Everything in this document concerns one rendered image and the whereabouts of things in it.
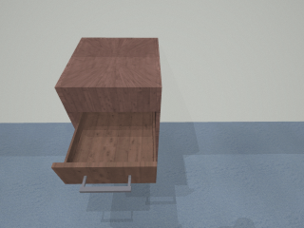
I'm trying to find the drawer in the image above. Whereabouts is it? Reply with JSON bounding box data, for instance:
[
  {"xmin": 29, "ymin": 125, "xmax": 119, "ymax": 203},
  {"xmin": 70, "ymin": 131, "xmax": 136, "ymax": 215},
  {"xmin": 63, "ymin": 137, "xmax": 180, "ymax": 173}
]
[{"xmin": 51, "ymin": 111, "xmax": 158, "ymax": 184}]

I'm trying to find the cabinet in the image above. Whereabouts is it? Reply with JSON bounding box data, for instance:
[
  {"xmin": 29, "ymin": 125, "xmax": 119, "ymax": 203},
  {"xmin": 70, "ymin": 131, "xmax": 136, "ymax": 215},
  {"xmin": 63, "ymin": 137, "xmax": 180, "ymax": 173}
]
[{"xmin": 54, "ymin": 37, "xmax": 162, "ymax": 164}]

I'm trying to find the handle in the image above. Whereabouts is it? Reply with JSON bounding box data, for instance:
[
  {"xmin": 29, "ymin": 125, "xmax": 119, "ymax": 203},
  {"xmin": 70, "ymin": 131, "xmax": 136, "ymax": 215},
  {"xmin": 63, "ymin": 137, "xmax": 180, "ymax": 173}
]
[{"xmin": 79, "ymin": 175, "xmax": 132, "ymax": 193}]

